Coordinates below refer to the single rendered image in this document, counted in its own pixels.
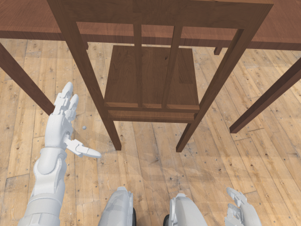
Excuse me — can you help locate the left robot hand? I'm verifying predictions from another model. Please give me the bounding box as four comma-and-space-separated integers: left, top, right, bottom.
45, 82, 102, 158

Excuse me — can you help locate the chair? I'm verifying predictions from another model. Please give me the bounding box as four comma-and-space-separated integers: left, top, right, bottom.
47, 0, 274, 153

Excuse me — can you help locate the robot right thigh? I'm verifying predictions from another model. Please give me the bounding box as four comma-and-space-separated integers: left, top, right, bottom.
170, 196, 208, 226

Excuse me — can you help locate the table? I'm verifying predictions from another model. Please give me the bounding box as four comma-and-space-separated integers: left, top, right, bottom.
0, 0, 301, 134

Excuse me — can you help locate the right robot hand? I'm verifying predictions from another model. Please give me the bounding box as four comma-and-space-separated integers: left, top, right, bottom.
224, 187, 262, 226

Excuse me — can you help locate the right robot shin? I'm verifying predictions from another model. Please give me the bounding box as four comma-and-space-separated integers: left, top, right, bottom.
168, 194, 185, 226

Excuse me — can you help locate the robot left forearm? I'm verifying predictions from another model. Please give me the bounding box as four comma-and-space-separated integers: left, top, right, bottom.
17, 146, 67, 226

